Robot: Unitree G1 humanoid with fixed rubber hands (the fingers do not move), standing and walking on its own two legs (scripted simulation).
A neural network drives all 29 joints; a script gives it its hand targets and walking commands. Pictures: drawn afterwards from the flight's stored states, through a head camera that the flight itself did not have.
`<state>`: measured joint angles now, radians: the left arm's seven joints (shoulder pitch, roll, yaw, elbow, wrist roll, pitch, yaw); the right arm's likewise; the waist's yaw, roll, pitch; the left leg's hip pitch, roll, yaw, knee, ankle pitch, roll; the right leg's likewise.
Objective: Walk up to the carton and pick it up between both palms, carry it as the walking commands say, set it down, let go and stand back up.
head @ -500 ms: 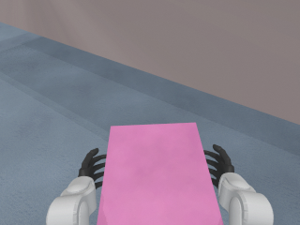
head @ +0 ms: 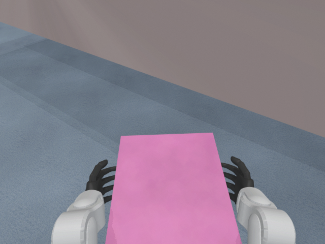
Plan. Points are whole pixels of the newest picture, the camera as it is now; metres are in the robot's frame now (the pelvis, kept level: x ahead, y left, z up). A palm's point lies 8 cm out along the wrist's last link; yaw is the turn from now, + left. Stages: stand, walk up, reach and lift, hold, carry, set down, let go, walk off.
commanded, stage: carry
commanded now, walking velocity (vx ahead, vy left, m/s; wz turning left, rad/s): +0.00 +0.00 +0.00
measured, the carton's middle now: (169, 202) +0.25 +0.00 +0.02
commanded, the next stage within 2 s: hold in 0.26 s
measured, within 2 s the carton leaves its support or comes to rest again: neither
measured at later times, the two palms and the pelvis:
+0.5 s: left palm (111, 204) +0.25 +0.14 +0.01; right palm (237, 209) +0.24 -0.17 +0.01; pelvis +0.01 +0.00 +0.01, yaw -1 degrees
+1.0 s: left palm (107, 205) +0.26 +0.15 -0.01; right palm (225, 203) +0.26 -0.15 -0.02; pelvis -0.03 -0.01 -0.01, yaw +1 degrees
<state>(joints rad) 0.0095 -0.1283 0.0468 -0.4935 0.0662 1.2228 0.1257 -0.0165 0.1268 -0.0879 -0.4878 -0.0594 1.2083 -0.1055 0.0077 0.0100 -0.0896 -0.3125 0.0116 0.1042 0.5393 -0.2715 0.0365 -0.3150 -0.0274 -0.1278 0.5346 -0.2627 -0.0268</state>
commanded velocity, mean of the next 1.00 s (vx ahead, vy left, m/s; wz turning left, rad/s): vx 0.00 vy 0.00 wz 0.00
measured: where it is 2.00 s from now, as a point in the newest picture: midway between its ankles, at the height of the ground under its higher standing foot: outside the picture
